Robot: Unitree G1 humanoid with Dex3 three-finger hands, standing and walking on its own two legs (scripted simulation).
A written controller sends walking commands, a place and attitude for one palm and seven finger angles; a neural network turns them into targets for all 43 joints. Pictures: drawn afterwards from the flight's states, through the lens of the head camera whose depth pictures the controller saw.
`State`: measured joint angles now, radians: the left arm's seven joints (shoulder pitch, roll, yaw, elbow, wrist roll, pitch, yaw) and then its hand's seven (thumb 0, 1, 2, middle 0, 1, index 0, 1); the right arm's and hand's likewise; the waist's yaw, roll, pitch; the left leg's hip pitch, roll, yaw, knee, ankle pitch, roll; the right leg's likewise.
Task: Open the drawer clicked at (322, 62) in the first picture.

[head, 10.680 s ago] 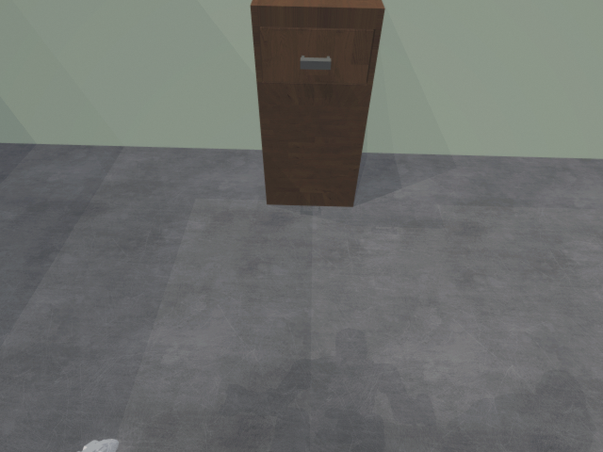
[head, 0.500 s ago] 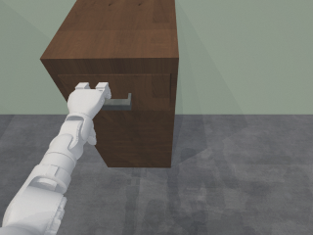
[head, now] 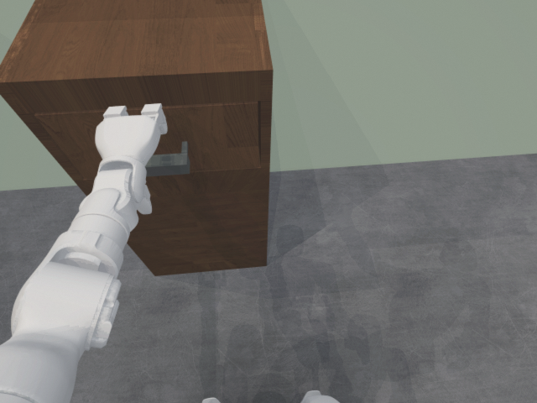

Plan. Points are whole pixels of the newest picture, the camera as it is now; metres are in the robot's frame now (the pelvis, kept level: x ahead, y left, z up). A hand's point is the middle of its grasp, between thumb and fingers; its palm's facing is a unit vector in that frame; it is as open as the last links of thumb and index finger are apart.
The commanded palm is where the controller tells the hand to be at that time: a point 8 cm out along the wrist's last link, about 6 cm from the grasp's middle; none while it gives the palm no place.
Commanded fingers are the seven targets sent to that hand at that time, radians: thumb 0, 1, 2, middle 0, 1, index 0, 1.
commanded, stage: move the hooked fingers above the handle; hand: left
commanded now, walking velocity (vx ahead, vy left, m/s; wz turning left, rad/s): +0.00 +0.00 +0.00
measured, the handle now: (161, 156) +0.56 +0.16 -0.02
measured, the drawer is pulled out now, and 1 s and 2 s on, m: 0.00 0.00 0.00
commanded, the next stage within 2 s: lower the fingers behind the handle in 0.66 s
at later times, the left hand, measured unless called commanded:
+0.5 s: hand (139, 160) +0.50 +0.18 +0.04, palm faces -0.03 -0.02 -1.00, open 13.8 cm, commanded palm +0.49 +0.17 +0.09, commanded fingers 0.00 -0.50 0.30 -0.30 -1.20 -0.30 -1.20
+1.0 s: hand (145, 168) +0.50 +0.17 +0.02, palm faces -0.08 -0.03 -1.00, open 13.8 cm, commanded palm +0.48 +0.18 +0.07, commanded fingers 0.00 -0.50 0.30 -0.30 -1.20 -0.30 -1.20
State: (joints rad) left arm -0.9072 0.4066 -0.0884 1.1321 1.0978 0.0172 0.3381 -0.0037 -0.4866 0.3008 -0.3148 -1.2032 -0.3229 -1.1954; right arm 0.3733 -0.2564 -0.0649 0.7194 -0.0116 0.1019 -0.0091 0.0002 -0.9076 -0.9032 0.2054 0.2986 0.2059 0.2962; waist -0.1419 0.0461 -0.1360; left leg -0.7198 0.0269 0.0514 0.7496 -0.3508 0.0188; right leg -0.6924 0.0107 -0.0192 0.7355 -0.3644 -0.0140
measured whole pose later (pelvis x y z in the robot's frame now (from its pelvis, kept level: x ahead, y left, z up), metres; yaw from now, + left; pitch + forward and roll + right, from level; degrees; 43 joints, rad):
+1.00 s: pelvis +0.01 -0.01 +0.00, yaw +0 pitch +20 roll -1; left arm -0.85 0.39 -0.08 1.09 1.09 -0.01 0.33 0.00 -0.49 0.30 -0.31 -1.20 -0.32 -1.20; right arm 0.36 -0.25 -0.07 0.72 -0.02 0.11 -0.01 0.00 -0.91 -0.90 0.21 0.30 0.21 0.30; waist -0.12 0.05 -0.15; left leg -0.73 0.03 0.04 0.75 -0.37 0.01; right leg -0.69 0.02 -0.03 0.74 -0.38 -0.02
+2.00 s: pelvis -0.02 +0.01 -0.04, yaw +0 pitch +25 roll -2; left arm -0.98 0.43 -0.09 1.19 1.11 0.04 0.41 0.00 -0.49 0.30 -0.25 -1.31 -0.32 -1.20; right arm 0.37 -0.25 -0.04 0.71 -0.03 0.09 -0.01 0.00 -0.91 -0.90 0.21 0.30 0.21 0.30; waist -0.17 0.06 -0.18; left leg -1.01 0.04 0.03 1.00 -0.43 0.03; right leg -0.97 0.02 -0.03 0.96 -0.43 0.00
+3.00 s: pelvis +0.01 +0.01 -0.01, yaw +0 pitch +21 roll -2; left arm -0.90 0.40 -0.08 1.09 1.07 0.06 0.34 0.00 -0.49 0.30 -0.32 -1.21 -0.35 -1.21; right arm 0.39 -0.25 -0.05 0.72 -0.02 0.10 -0.01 0.00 -0.91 -0.90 0.21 0.30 0.21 0.30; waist -0.15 0.07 -0.15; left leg -0.80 0.03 0.04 0.82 -0.39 0.02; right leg -0.76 0.02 -0.02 0.77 -0.38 -0.01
